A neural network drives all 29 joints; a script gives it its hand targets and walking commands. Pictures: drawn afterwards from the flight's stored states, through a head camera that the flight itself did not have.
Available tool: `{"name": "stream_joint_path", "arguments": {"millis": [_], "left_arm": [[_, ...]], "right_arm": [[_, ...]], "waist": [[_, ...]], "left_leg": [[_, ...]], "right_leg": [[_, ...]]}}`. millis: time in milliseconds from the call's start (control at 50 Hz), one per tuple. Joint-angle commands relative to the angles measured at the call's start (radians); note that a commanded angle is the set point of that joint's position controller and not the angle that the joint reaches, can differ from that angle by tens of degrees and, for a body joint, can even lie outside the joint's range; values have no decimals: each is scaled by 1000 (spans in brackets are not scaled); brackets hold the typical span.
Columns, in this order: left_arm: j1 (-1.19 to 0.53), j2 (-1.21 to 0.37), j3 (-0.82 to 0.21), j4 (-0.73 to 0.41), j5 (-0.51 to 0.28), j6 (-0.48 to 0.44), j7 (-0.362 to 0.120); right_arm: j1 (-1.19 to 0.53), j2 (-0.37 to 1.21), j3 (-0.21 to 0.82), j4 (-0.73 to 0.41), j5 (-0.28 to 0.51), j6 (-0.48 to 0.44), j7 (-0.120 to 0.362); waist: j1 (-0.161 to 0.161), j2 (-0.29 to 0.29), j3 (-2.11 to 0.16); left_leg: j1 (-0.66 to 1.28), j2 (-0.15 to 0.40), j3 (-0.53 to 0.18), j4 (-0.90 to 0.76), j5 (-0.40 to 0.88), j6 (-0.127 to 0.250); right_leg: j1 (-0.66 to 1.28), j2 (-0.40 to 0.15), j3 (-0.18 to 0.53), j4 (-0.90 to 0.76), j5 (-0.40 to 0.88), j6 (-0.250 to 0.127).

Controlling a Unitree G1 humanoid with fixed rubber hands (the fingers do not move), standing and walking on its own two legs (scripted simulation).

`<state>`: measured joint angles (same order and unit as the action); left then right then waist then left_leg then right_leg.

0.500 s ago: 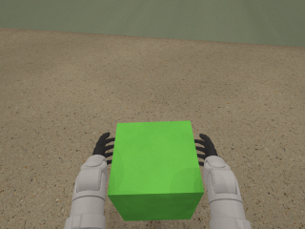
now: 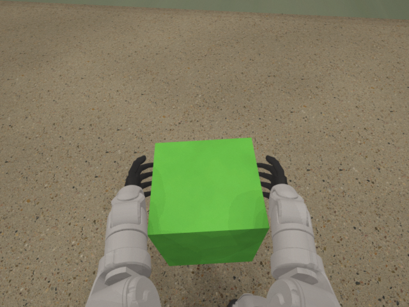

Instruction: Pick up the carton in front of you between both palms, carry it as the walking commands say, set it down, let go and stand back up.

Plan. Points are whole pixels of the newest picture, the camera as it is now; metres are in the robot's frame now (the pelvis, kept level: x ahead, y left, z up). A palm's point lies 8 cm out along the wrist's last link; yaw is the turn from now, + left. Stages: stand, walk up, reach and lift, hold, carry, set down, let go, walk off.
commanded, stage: set down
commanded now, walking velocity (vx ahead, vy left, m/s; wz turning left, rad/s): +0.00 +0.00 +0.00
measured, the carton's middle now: (207, 206) +0.34 +0.00 -0.07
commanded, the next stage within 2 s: none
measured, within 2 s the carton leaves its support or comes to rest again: neither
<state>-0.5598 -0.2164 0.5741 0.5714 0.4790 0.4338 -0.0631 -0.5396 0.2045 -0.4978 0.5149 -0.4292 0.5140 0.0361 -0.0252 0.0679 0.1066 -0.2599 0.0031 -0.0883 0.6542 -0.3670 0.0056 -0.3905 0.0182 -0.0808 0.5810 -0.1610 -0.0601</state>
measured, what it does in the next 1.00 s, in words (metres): lowers itself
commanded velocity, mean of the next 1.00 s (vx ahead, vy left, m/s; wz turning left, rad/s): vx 0.00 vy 0.00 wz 0.00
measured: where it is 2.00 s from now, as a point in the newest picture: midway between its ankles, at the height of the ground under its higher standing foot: outside the picture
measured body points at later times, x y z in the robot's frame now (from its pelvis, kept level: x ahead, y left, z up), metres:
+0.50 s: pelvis -0.03 +0.04 -0.13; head +0.18 -0.02 +0.27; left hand +0.40 +0.13 -0.19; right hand +0.38 -0.17 -0.21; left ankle +0.00 +0.15 -0.72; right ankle +0.10 -0.08 -0.72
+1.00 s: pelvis -0.05 +0.03 -0.25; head +0.23 -0.02 +0.10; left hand +0.44 +0.11 -0.35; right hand +0.41 -0.19 -0.37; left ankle +0.00 +0.15 -0.72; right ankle +0.10 -0.08 -0.72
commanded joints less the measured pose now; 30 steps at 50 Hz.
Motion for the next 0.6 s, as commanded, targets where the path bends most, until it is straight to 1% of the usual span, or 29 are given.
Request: {"name": "stream_joint_path", "arguments": {"millis": [0,40,80,140,200,240,280,320,380,440,520,540,580], "left_arm": [[-373,-559,-287,91,-95,-89,-121],[-383,-566,-334,78,-129,-151,-114],[-406,-603,-396,75,-165,-218,-109],[-459,-682,-519,81,-228,-305,-99],[-515,-743,-654,47,-299,-355,-78],[-539,-760,-725,3,-350,-365,-60],[-549,-774,-772,-25,-384,-356,-42],[-555,-784,-789,-30,-399,-337,-27],[-566,-807,-768,-1,-386,-303,-18],[-593,-821,-719,43,-364,-274,-17],[-644,-822,-667,77,-347,-259,-17],[-653,-821,-663,83,-346,-260,-14],[-676,-816,-656,89,-347,-265,-8]], "right_arm": [[-406,548,290,70,94,-114,131],[-413,547,327,69,108,-180,129],[-439,572,384,69,131,-248,127],[-504,633,509,63,185,-331,125],[-550,675,632,37,242,-380,119],[-571,675,682,-15,273,-392,117],[-583,660,712,-48,293,-386,123],[-583,638,714,-48,299,-370,130],[-594,621,687,-7,294,-339,148],[-628,620,647,41,281,-312,169],[-672,615,602,85,269,-296,191],[-683,616,600,93,270,-296,191],[-701,610,590,106,273,-299,190]], "waist": [[17,-66,-261],[18,-65,-341],[18,-62,-440],[16,-66,-637],[-2,-83,-896],[-19,-94,-1059],[-35,-96,-1151],[-50,-87,-1144],[-57,-69,-1043],[-56,-69,-975],[-60,-77,-992],[-56,-77,-1004],[-59,-79,-1035]], "left_leg": [[-532,-108,-9,-70,-1,42],[-596,-121,0,-19,19,34],[-679,-134,8,40,38,27],[-826,-152,20,139,61,14],[-938,-170,24,230,84,-7],[-981,-182,28,285,104,-17],[-1009,-186,30,331,110,-22],[-1039,-187,29,368,83,-27],[-1090,-184,26,405,-7,-29],[-1169,-186,28,441,-74,-27],[-1245,-196,39,510,-78,-27],[-1263,-199,43,529,-72,-28],[-1297,-207,51,570,-61,-29]], "right_leg": [[353,37,209,33,-36,55],[306,46,210,96,34,47],[268,52,209,170,104,38],[242,60,206,297,207,38],[258,61,213,416,335,40],[255,66,203,484,392,39],[193,75,181,536,385,39],[72,86,158,568,309,41],[-138,98,130,595,138,40],[-273,101,117,630,39,39],[-386,102,108,689,35,39],[-405,102,108,705,44,40],[-443,102,109,739,63,41]]}}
